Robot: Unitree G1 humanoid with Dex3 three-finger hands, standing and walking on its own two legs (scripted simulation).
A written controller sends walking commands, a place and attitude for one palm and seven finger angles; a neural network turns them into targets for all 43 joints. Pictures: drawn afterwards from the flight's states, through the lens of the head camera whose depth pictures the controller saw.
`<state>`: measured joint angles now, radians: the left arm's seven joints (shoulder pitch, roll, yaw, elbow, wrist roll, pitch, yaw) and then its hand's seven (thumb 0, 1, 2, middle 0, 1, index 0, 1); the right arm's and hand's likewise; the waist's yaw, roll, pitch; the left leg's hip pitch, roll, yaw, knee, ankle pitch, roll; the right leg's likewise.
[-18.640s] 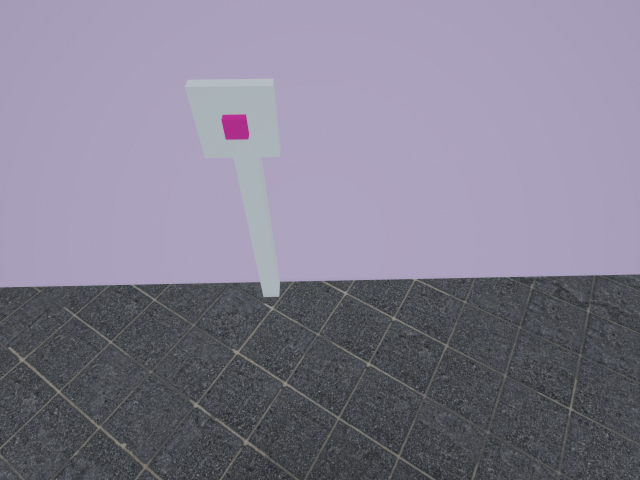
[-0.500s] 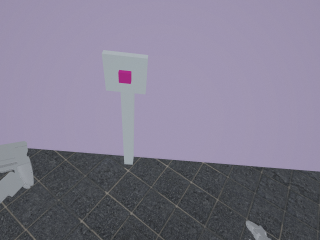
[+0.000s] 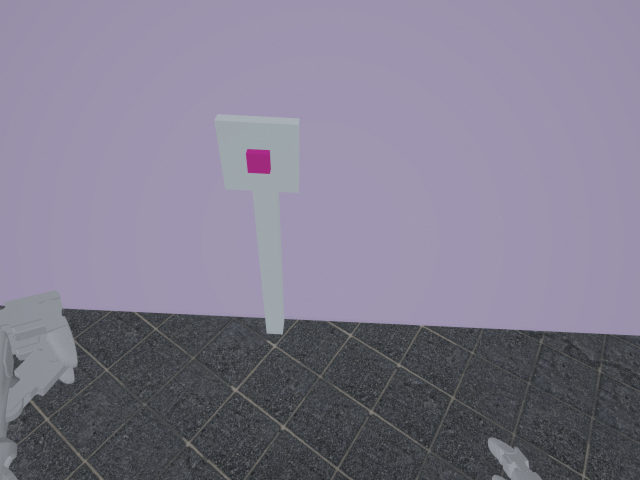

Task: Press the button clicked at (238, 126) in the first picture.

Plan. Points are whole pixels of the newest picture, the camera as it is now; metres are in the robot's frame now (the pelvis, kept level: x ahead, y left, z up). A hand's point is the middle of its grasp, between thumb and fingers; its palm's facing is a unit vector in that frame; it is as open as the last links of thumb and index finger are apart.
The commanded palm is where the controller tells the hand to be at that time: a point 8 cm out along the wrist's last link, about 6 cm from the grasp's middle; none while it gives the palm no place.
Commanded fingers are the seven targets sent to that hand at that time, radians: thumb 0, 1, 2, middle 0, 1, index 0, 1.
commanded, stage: stop stepping back and stand still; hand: left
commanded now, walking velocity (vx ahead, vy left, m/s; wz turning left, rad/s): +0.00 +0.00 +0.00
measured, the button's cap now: (258, 160) +0.77 +0.19 +0.00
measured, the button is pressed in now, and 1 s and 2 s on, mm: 0 0 0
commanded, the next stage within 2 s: let the arm hang, fingers relaxed in 0.26 s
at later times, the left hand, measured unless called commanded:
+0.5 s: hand (137, 429) +0.19 +0.24 -0.03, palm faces +0.12 -0.89 -0.44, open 3.0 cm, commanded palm none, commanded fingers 0.00 0.90 0.90 -1.01 -1.18 -1.01 -1.18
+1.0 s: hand out of the picture -0.07 +0.18 -0.16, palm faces +0.05 -0.97 -0.23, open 6.0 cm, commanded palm none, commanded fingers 0.00 0.90 0.90 -0.20 -0.30 -0.20 -0.30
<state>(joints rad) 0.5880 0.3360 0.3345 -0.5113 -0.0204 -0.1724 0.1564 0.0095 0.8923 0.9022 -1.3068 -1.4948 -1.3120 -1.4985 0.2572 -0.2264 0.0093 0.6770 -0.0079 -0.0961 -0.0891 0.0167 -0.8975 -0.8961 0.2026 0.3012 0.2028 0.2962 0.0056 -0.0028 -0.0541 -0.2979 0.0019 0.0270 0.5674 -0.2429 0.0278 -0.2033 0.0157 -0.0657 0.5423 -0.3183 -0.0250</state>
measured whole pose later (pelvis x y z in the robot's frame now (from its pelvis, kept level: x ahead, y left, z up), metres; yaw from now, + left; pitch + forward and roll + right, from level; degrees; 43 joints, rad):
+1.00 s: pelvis -0.01 +0.00 +0.01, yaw +1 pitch -2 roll -1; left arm 0.34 0.18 0.00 1.18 0.01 0.02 0.02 0.00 0.91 0.90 -0.42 -0.56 -0.43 -0.56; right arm 0.29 -0.14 0.01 1.13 -0.02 0.03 -0.03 0.01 -0.90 -0.90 0.20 0.30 0.20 0.30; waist 0.00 0.03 0.08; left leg -0.24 -0.01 0.00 0.43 -0.15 0.02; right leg -0.14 0.02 -0.09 0.40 -0.23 -0.03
